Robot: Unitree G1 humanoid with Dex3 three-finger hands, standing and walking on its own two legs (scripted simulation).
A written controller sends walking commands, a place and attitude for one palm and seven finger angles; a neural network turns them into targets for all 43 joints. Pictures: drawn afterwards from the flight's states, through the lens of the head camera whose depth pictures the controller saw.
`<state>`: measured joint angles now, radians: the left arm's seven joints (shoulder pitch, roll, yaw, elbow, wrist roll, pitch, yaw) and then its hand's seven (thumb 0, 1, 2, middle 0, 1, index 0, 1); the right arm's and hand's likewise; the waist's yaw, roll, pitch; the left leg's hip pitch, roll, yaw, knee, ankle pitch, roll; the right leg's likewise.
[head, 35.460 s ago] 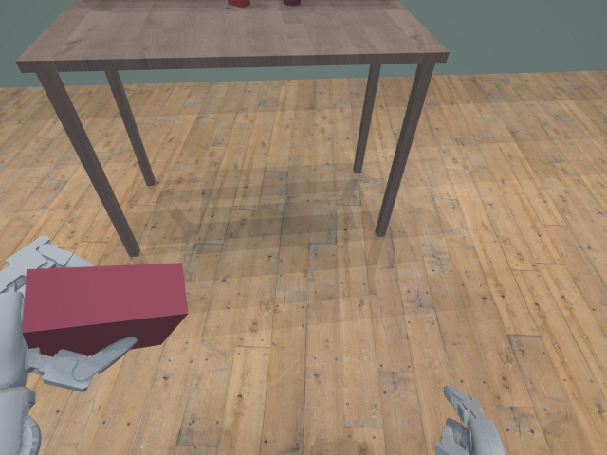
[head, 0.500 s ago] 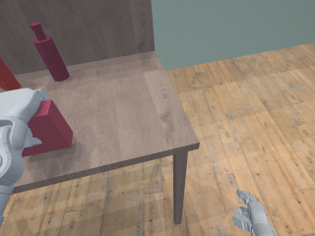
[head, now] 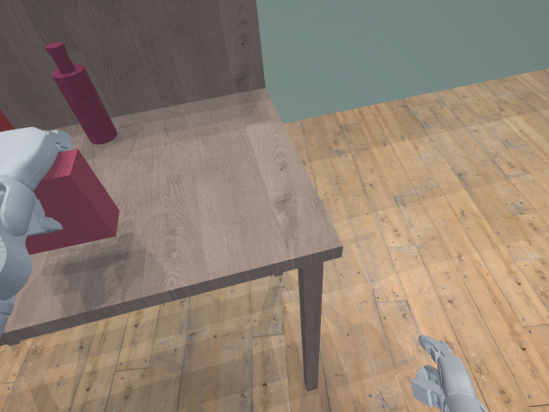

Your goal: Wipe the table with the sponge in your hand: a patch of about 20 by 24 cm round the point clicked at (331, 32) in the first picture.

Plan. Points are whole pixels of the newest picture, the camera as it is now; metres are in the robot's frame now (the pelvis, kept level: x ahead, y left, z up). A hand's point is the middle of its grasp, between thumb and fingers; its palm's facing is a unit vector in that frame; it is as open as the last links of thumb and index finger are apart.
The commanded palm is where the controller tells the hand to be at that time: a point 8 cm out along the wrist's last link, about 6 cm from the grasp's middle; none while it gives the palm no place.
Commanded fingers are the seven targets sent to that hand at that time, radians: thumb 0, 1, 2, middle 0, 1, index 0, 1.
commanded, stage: lift the sponge slowly off the table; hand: left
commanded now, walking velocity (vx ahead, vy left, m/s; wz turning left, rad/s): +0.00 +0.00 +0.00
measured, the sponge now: (56, 215) +0.29 +0.36 +0.16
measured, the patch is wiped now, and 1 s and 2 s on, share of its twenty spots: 1.00 1.00 1.00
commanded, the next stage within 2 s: bring the sponge back beside the body in 0.38 s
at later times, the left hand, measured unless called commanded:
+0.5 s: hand (37, 174) +0.30 +0.35 +0.23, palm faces +0.05 +0.05 -1.00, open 9.6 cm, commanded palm +0.26 +0.35 +0.30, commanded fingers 0.00 0.10 1.30 -1.20 -1.60 -1.20 -1.60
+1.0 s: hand (34, 205) +0.25 +0.32 +0.22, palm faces +0.15 +0.01 -0.99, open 9.6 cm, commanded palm +0.20 +0.32 +0.30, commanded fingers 0.00 0.10 1.30 -1.20 -1.60 -1.20 -1.60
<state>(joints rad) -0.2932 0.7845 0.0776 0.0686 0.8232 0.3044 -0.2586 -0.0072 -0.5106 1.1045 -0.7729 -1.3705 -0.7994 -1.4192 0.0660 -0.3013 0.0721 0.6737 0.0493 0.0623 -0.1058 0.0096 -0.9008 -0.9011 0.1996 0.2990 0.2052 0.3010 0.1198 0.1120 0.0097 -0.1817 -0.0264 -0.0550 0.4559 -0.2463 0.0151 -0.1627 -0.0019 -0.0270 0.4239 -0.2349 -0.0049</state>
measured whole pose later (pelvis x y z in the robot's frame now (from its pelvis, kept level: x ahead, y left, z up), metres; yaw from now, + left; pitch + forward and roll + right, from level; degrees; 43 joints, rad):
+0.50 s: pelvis +0.00 +0.01 +0.00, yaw +0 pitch -1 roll -1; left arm -0.33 0.81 0.08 0.01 0.82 0.33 -0.33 -0.01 -0.51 1.10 -0.77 -1.37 -0.80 -1.42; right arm 0.06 -0.29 0.08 0.64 0.05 0.07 -0.10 0.01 -0.90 -0.90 0.20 0.30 0.21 0.30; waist 0.12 0.11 0.00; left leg -0.20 -0.03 -0.05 0.46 -0.25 0.02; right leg -0.18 -0.01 -0.02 0.43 -0.23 0.00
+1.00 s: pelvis -0.01 +0.01 +0.00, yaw -1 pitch -3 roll +0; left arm -0.16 0.76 0.04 -0.27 0.79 0.48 -0.28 -0.01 -0.51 1.10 -0.77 -1.37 -0.80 -1.42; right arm -0.01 -0.27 0.10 0.63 0.05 0.08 -0.09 0.01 -0.90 -0.90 0.20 0.30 0.20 0.30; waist 0.17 0.12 0.00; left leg -0.17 -0.04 -0.04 0.46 -0.24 0.02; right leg -0.17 -0.01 -0.01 0.45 -0.23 0.00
